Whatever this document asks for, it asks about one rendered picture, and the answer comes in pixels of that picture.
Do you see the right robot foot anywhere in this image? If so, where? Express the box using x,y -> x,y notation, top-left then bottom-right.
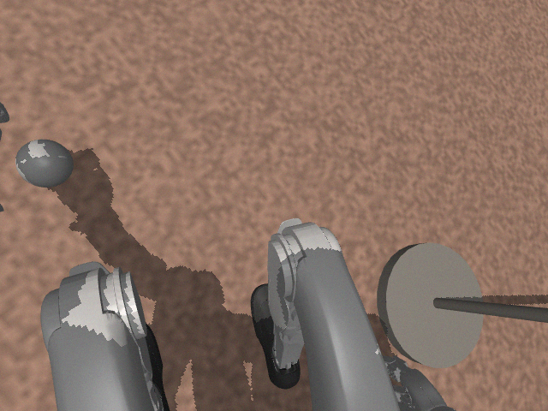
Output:
251,283 -> 301,389

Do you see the right robot hand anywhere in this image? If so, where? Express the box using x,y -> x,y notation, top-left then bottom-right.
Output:
383,355 -> 448,411

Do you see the left robot foot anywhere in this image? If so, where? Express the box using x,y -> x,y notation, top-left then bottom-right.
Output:
145,324 -> 170,411

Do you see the ball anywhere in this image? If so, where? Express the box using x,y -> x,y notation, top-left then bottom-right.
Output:
15,140 -> 74,188

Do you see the floor lamp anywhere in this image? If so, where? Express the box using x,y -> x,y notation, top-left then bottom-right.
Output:
377,242 -> 548,368

